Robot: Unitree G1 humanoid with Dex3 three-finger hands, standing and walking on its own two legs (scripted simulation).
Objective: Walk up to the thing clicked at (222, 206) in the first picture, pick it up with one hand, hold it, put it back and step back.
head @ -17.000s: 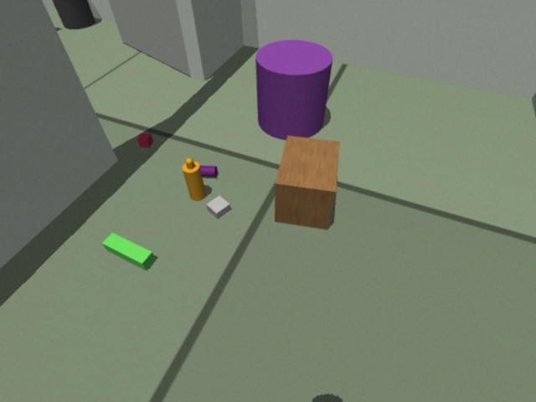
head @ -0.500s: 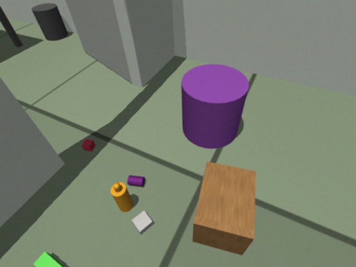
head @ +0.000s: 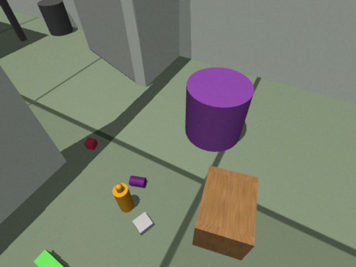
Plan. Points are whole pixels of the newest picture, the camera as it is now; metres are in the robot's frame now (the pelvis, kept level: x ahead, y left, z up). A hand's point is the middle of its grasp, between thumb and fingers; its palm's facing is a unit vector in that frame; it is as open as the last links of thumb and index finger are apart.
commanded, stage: walk up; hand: left
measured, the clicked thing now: (143, 223) +0.47 +0.23 -0.76
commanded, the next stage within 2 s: stand in 0.60 s
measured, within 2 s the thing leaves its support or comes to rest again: neither
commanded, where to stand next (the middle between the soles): +0.07 -0.01 m, yaw -2 degrees
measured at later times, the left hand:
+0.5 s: hand out of the picture +0.09 +0.25 -0.15, palm faces +0.00 -0.94 -0.35, open 7.4 cm
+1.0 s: hand out of the picture +0.08 +0.24 -0.15, palm faces -0.02 -0.94 -0.34, open 7.4 cm
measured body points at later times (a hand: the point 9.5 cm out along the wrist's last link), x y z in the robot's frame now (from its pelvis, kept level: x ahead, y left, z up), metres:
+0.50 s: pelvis +0.01 +0.00 +0.00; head +0.02 -0.01 +0.45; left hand +0.09 +0.30 -0.13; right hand +0.09 -0.31 -0.13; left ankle +0.02 +0.13 -0.74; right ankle -0.01 -0.14 -0.74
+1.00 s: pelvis +0.01 -0.01 +0.00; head +0.02 -0.01 +0.45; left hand +0.08 +0.29 -0.13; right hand +0.09 -0.31 -0.13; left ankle +0.02 +0.13 -0.74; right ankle -0.01 -0.14 -0.74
